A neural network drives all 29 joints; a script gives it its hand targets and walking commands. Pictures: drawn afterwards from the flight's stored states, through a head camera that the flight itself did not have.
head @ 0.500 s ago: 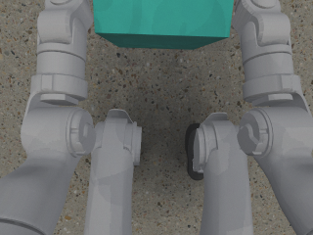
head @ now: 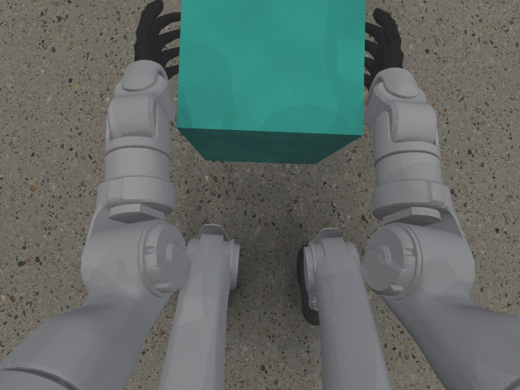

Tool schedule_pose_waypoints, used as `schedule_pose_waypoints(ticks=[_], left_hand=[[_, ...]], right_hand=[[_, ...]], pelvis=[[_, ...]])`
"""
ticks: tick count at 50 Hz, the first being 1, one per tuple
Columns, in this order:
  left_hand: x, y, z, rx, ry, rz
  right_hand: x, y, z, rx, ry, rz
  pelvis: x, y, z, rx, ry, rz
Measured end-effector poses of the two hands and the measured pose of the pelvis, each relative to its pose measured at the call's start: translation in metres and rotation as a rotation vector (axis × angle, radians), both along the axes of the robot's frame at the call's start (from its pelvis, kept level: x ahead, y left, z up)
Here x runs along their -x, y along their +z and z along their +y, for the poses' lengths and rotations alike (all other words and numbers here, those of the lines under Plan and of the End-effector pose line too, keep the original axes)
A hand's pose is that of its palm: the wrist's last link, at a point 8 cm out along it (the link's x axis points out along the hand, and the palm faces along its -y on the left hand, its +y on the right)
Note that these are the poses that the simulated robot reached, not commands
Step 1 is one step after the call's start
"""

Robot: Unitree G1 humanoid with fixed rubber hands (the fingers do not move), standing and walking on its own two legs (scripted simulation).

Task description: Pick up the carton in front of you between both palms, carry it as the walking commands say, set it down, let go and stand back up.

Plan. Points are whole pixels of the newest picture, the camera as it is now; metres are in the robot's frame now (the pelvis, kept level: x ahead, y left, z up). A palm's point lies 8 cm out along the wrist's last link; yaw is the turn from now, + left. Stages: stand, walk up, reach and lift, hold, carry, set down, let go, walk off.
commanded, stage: reach and lift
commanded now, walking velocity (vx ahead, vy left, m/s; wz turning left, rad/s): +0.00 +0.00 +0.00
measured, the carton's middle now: (266, 86) +0.53 +0.02 -0.13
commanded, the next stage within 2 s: none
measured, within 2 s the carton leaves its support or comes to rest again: neither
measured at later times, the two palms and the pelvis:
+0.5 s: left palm (96, 36) +0.46 +0.16 +0.11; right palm (483, 53) +0.47 -0.14 +0.11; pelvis +0.05 +0.00 +0.14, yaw +1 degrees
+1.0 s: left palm out of the picture +0.41 +0.15 +0.25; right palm out of the picture +0.41 -0.15 +0.25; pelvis +0.10 +0.00 +0.26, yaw +1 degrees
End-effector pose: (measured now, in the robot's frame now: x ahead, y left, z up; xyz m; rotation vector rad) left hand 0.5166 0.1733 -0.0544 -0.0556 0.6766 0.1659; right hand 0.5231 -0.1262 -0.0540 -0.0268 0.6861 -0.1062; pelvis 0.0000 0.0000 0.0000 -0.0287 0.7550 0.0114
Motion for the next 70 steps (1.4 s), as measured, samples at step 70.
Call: schedule_pose_waypoints(ticks=[70], left_hand=[[0.126, 0.355, -0.026, -0.013, -0.036, 0.0]], right_hand=[[0.134, 0.352, -0.026, -0.002, -0.019, 0.004]], pelvis=[[-0.086, 0.277, -0.004, -0.037, 0.011, -0.818]])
